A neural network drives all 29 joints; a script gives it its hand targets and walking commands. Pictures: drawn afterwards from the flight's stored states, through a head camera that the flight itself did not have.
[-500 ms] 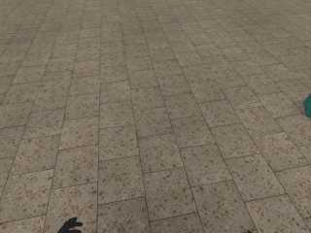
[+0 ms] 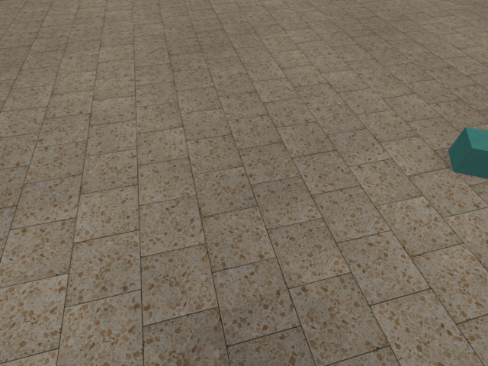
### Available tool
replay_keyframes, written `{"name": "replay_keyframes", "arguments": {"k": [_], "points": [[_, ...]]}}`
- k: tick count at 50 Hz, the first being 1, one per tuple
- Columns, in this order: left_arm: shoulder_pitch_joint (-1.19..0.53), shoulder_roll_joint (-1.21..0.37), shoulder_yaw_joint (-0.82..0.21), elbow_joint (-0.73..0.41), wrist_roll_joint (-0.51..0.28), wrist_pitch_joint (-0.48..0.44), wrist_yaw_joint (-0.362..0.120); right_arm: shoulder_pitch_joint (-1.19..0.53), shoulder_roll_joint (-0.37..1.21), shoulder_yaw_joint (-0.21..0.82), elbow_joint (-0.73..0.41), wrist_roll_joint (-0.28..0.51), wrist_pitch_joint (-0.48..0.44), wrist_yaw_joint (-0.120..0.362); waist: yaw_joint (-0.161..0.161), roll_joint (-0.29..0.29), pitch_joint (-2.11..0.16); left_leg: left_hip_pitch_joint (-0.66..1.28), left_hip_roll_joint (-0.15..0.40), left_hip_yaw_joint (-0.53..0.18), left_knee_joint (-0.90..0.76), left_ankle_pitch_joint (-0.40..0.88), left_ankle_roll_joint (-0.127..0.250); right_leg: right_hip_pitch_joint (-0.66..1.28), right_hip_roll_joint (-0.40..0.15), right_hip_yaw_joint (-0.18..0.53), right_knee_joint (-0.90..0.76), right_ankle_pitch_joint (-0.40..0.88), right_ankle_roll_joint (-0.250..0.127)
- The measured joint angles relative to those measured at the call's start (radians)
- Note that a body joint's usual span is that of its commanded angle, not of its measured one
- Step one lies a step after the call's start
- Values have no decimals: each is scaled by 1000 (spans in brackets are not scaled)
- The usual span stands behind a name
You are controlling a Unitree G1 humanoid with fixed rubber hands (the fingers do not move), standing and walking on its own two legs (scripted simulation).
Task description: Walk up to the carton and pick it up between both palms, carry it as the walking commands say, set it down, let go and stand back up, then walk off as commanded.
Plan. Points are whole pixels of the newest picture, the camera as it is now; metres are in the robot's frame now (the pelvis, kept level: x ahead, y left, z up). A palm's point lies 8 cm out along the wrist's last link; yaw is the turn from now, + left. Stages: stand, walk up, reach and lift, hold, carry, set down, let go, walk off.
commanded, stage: walk up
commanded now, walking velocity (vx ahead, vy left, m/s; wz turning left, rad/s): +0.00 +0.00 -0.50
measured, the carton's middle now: (479, 153) +1.36 -1.32 -0.67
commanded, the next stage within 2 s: none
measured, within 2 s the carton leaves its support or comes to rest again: neither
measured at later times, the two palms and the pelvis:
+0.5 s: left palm out of the picture +0.15 +0.20 -0.11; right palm out of the picture +0.01 -0.31 -0.12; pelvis +0.00 -0.04 +0.01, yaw -16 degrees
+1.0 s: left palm (262, 283) +0.32 -0.02 -0.15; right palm out of the picture +0.08 -0.48 -0.14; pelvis +0.16 -0.22 -0.02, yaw -27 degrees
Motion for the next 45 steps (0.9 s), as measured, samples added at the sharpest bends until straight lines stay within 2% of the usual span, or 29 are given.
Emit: {"name": "replay_keyframes", "arguments": {"k": [3,5,8,11,13,16,20,22,24,26,27,29,32,34,38,43,45], "points": [[1,0,0,-1,0,1,1,5,0,0,-1,0,8,0,1,22,-1,-1,40,1,0,-11,-1,-58,21,-34,243,-109,0],[4,1,0,-1,0,1,0,-3,0,0,-2,0,7,0,1,26,-2,-4,60,9,-3,-11,-12,-57,18,-44,288,-114,0],[11,1,-1,-2,-6,6,-9,-28,1,0,-5,0,4,0,2,25,3,-8,83,40,-3,-10,-30,-36,-2,-48,212,-111,0],[16,2,0,-2,-6,5,-10,-37,1,0,-7,0,4,1,3,25,3,-15,101,67,33,-27,-51,23,-14,-48,28,-34,0],[19,-2,-1,0,-6,4,-9,-58,-1,0,-10,0,16,2,2,24,31,-41,101,68,164,-139,-52,34,-7,-16,14,-7,-5],[42,-13,0,-1,-6,4,-7,-79,-1,0,-12,0,28,2,2,17,41,-75,55,64,321,-173,-52,33,5,40,4,4,-13],[42,-13,0,-2,-6,4,-5,-58,-2,0,-12,0,4,7,1,14,24,-79,17,63,333,-167,-54,34,15,91,-84,57,-13],[34,-14,-1,-2,-6,4,-14,-36,-2,0,-13,0,-6,7,0,10,12,-48,0,61,245,-194,-54,33,20,107,-125,79,-13],[22,-14,-1,-2,-6,4,-17,-12,-3,0,-14,0,-30,7,-1,7,10,37,-14,59,44,-180,-54,32,31,119,-138,87,-13],[2,-12,0,-1,-5,4,-18,32,-3,-2,-13,0,-61,3,-3,11,13,126,-1,61,-124,-102,-42,6,50,103,-56,15,-13],[-12,-12,0,-1,-2,4,-20,61,-1,-2,-8,0,-66,0,-3,1,15,135,-1,68,-124,-79,-30,-26,44,84,42,-27,-13],[-41,-12,-1,-1,4,4,-37,132,-1,-2,-4,0,-68,-7,-3,-1,14,163,19,68,-130,-82,-18,-93,26,28,225,-22,-13],[-78,-12,-1,-2,4,4,-69,231,-1,-2,2,0,-74,-8,-3,-1,13,227,60,68,-165,-105,-28,-172,-14,-21,425,22,-13],[-103,-11,-1,-2,4,4,-84,286,-1,-2,6,0,-79,-8,-3,-2,13,263,90,69,-183,-119,-43,-212,-42,-38,474,29,-13],[-162,-11,-1,-2,4,4,-93,361,0,-2,16,0,-82,-9,-11,-5,18,324,149,72,-205,-154,-86,-266,-73,-65,459,32,-13],[-198,-11,-1,-2,4,-3,-86,366,0,-2,29,0,-73,-7,-11,-6,16,372,206,95,-201,-211,-140,-248,-74,-124,217,-18,-13],[-155,-5,0,-2,4,-28,-64,335,0,-2,30,0,-68,5,-6,-20,17,344,221,100,-39,-238,-127,-167,-52,-133,80,-41,-13]]}}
